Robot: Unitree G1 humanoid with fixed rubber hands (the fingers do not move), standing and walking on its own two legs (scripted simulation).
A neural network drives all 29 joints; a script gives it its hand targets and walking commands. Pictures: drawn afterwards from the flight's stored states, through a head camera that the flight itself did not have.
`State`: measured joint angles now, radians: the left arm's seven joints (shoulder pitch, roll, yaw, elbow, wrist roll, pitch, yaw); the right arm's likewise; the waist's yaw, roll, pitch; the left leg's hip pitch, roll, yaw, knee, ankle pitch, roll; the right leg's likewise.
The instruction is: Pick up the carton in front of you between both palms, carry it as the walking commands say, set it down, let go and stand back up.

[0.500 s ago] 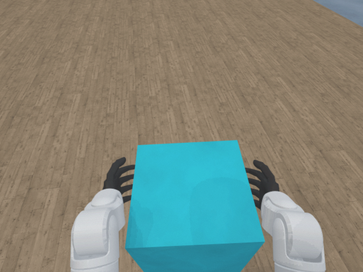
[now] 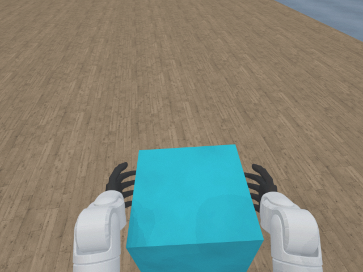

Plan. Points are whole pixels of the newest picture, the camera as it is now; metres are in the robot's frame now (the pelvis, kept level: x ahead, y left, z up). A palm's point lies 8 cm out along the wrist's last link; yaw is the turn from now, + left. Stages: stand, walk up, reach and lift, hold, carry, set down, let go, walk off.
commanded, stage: carry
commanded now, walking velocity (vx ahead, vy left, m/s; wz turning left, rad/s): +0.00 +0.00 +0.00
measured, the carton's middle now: (191, 217) +0.27 +0.00 +0.00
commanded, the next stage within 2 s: hold in 1.00 s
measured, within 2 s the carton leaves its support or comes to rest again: neither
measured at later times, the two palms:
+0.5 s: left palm (112, 224) +0.23 +0.15 +0.06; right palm (266, 225) +0.23 -0.14 +0.06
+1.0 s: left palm (112, 225) +0.23 +0.16 +0.04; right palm (262, 226) +0.23 -0.14 +0.04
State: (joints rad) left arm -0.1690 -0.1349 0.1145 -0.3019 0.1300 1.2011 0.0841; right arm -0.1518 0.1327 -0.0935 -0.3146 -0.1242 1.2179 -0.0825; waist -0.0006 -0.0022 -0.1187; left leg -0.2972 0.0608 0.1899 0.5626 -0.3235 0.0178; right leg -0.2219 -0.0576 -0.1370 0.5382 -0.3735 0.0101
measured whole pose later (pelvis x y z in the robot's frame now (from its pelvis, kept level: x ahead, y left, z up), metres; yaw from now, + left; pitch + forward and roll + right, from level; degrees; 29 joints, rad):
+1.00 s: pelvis -0.05 +0.01 +0.00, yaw +0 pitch +2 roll +0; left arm -0.19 -0.14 0.16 0.14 0.23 0.73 0.04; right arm -0.17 0.14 -0.14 0.14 -0.22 0.74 -0.03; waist 0.00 0.00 -0.10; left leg -0.33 0.05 0.19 0.50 -0.22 0.04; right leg -0.26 -0.06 -0.14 0.50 -0.28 0.01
